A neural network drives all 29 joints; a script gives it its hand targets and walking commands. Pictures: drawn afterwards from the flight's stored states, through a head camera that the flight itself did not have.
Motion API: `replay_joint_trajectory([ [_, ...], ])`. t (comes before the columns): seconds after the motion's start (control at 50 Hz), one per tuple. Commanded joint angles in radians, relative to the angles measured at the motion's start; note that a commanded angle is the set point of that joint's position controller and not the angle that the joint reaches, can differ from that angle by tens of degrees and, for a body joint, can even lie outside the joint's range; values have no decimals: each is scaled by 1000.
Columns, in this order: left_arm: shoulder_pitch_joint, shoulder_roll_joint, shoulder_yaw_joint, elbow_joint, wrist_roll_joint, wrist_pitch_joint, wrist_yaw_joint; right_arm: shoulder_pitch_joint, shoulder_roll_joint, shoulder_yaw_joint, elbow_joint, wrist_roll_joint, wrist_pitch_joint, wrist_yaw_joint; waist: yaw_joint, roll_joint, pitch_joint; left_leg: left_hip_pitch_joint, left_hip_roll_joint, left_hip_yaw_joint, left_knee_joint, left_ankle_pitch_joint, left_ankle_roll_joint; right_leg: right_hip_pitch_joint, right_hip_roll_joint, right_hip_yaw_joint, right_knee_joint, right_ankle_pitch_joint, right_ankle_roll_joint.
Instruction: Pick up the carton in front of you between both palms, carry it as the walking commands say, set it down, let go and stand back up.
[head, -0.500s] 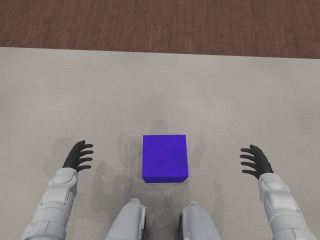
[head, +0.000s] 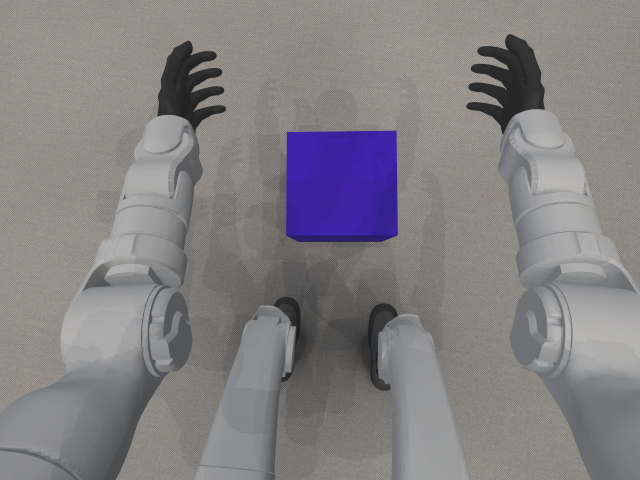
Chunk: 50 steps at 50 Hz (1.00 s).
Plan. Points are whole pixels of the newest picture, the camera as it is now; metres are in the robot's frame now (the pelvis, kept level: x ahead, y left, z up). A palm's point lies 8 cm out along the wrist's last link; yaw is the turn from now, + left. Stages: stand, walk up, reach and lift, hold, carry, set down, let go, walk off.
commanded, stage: reach and lift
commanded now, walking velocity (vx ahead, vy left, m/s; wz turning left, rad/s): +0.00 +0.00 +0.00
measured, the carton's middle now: (340, 194) +0.48 +0.01 -0.51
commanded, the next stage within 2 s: none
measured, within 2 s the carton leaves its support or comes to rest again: leaves its support in 1.70 s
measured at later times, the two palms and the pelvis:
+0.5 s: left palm (230, 176) +0.47 +0.21 -0.33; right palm (454, 176) +0.49 -0.19 -0.33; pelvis +0.00 +0.00 -0.17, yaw +1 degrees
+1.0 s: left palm (251, 184) +0.49 +0.19 -0.45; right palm (430, 188) +0.50 -0.18 -0.45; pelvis -0.02 +0.00 -0.26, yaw +1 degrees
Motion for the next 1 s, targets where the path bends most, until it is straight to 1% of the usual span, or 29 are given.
replay_joint_trajectory([
  [0.0,-159,95,47,-78,37,-53,-3,-189,-81,-42,-80,-36,-50,-2,7,-46,-925,365,-59,84,-86,86,-24,505,46,-45,-96,107,28],
  [0.1,-98,65,66,-64,58,-105,-10,-122,-39,-54,-65,-50,-99,-8,5,-42,-902,205,-60,74,41,164,-26,341,45,-34,29,202,29],
  [0.16,-60,59,51,-53,45,-128,-7,-75,-34,-44,-61,-35,-122,-16,-1,-36,-911,114,-62,67,146,228,-29,230,47,-33,137,263,29],
  [0.26,-38,86,-28,-96,-38,-152,16,-51,-76,24,-125,46,-150,-39,-9,-31,-1065,82,-61,54,326,356,-36,160,46,-40,322,374,31],
  [0.32,-51,114,-82,-145,-92,-150,33,-66,-110,72,-174,104,-151,-52,-10,-26,-1163,97,-59,56,426,396,-38,137,45,-52,422,394,34],
  [0.38,-93,145,-112,-196,-130,-138,47,-106,-141,104,-218,147,-141,-60,-8,-20,-1221,101,-59,65,506,367,-39,115,45,-60,499,349,34],
  [0.44,-144,166,-126,-217,-153,-119,58,-156,-167,116,-234,174,-124,-66,-7,-22,-1222,64,-56,80,560,268,-41,98,43,-70,552,261,31],
  [0.48,-176,170,-131,-187,-164,-106,63,-188,-173,117,-202,184,-112,-68,-9,-26,-1144,0,-51,88,583,161,-42,50,38,-74,576,166,29],
  [0.54,-236,173,-134,-112,-170,-94,65,-247,-174,123,-119,189,-103,-68,-7,-26,-1003,-86,-39,90,617,16,-39,-44,25,-69,602,24,27],
  [0.58,-286,181,-137,-61,-173,-95,64,-295,-180,131,-65,194,-104,-69,-5,-22,-936,-119,-30,86,644,-40,-35,-93,16,-64,625,-37,26],
  [0.64,-355,199,-146,16,-183,-106,66,-363,-194,148,11,207,-114,-73,-4,-18,-866,-153,-19,79,686,-78,-31,-136,5,-55,667,-81,23],
  [0.7,-411,214,-164,83,-198,-124,67,-420,-209,166,75,222,-131,-76,-7,-16,-823,-175,-11,70,729,-80,-29,-163,-3,-47,709,-89,20],
  [0.76,-457,232,-186,112,-219,-144,70,-469,-225,189,98,240,-151,-80,-9,-17,-839,-172,-7,68,772,-44,-28,-153,-7,-42,752,-55,20],
  [0.82,-484,252,-210,100,-246,-160,78,-495,-242,216,77,262,-165,-89,-10,-24,-922,-132,-8,73,810,15,-26,-96,-7,-46,790,8,23],
  [0.84,-494,256,-214,80,-250,-164,81,-501,-245,218,56,264,-168,-93,-12,-25,-915,-142,-10,70,811,1,-25,-112,-7,-47,794,-3,23],
  [0.86,-493,249,-220,80,-251,-167,82,-499,-239,220,56,264,-170,-96,-16,-24,-909,-140,-14,70,818,19,-24,-111,-5,-48,801,18,22],
  [0.9,-459,202,-248,78,-276,-171,79,-466,-230,224,45,263,-179,-97,-32,-18,-925,-117,-22,68,837,82,-25,-93,2,-53,814,77,22],
  [0.94,-420,179,-267,91,-288,-173,75,-426,-214,224,36,260,-183,-97,-44,-24,-947,-115,-27,65,851,124,-26,-69,7,-57,827,126,23],
  [0.98,-390,180,-264,81,-288,-174,78,-397,-201,226,15,261,-184,-99,-36,-32,-963,-111,-32,69,851,135,-25,-55,11,-60,830,137,26],
])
